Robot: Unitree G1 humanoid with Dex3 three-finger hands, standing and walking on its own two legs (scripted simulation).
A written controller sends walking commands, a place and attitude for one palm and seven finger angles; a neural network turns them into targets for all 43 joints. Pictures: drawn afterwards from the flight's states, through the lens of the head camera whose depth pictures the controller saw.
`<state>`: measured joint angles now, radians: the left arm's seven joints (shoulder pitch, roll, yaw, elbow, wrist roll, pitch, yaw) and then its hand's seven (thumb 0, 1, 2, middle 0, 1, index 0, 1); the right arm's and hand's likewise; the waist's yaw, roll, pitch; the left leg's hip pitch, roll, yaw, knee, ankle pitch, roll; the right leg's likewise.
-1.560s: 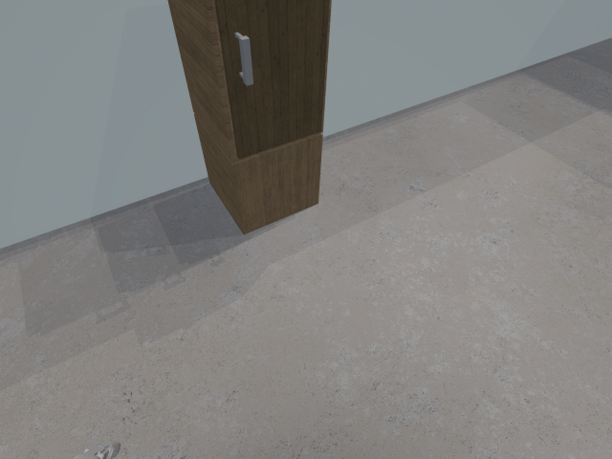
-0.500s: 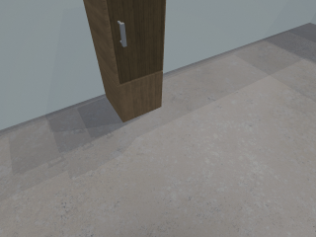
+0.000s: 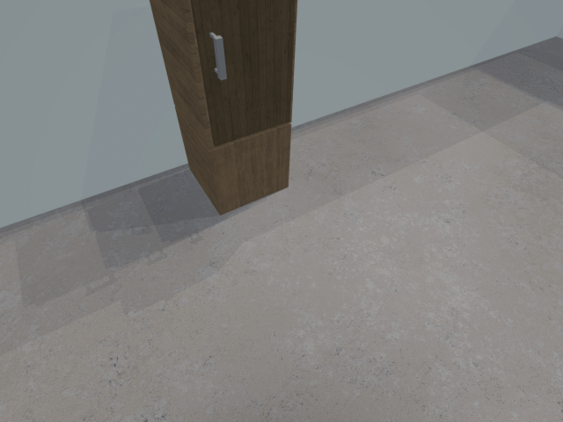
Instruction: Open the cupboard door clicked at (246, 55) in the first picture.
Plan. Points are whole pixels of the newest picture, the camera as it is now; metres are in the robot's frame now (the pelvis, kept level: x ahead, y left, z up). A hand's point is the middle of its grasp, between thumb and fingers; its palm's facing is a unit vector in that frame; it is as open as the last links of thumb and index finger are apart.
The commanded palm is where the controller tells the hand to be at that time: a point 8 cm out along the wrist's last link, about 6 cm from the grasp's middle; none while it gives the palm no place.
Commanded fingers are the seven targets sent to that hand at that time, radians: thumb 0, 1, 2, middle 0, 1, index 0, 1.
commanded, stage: walk to a spot facing it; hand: left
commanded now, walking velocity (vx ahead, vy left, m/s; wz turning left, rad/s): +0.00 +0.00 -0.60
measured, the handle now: (217, 56) +1.12 +0.27 +0.00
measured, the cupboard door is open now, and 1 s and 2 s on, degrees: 0 0 0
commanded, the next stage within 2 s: none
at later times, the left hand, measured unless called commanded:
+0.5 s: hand out of the picture +0.04 +0.16 -0.17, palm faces -0.14 -0.97 -0.21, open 7.4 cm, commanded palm none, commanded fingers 0.00 0.90 0.90 -0.20 -0.30 -0.20 -0.30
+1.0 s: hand (211, 304) +0.37 +0.17 -0.18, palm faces -0.44 -0.87 -0.21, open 7.4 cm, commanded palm none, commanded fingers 0.00 0.90 0.90 -0.20 -0.30 -0.20 -0.30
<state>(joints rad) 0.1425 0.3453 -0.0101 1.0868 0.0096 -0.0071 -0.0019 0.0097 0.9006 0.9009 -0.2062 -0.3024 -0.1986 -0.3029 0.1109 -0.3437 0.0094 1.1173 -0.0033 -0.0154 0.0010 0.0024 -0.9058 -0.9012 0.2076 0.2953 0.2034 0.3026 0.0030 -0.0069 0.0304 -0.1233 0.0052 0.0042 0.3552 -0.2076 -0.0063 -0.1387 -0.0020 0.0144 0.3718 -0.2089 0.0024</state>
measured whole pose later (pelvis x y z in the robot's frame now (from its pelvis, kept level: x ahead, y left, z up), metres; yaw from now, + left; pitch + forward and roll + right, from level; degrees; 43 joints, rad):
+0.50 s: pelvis +0.02 -0.03 -0.01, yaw -13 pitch +1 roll +0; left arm 0.40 0.17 0.02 0.98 0.02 -0.02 -0.01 0.01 0.90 0.90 -0.21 -0.30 -0.20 -0.30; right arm 0.20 -0.24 -0.04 0.99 -0.02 0.02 0.02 0.01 -0.91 -0.90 0.21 0.30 0.20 0.30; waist 0.04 0.03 0.03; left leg -0.50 0.07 0.04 1.07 -0.34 -0.05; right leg -0.20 0.07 0.03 0.50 -0.30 -0.06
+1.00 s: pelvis +0.21 +0.00 +0.00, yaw -32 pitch +1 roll -1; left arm 0.26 0.28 0.11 0.96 0.04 0.02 -0.04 0.01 0.91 0.90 -0.20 -0.30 -0.19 -0.30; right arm 0.27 -0.15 -0.03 0.97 -0.01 -0.09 -0.02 0.00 -0.92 -0.90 0.21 0.30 0.20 0.30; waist 0.03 -0.06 0.01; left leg -0.15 0.07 0.24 0.44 -0.29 0.02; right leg -0.58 -0.06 -0.04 1.20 -0.25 0.01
